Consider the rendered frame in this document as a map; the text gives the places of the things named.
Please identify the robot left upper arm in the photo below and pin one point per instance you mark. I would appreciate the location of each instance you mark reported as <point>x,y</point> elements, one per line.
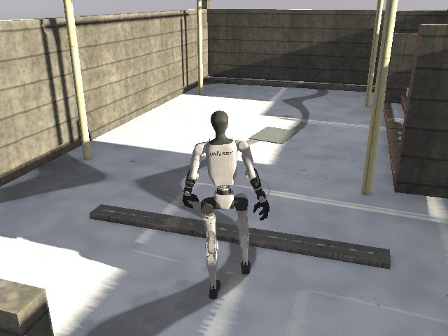
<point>195,160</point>

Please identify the robot head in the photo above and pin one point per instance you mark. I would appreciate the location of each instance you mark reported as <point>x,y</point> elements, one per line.
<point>219,121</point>

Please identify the right robot hand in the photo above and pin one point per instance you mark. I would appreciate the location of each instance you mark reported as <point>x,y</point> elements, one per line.
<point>265,210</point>

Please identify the robot right forearm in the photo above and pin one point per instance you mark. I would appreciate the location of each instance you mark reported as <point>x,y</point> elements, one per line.
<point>258,189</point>

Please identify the robot right upper arm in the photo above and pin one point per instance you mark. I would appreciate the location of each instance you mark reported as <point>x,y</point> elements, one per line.
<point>243,147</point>

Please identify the right robot shin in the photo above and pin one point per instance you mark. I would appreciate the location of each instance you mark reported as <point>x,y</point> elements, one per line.
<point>244,242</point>

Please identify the left robot hand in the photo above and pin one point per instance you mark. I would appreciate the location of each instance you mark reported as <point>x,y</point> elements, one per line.
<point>192,198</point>

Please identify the robot left forearm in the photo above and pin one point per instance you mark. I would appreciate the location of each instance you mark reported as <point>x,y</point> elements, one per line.
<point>189,184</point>

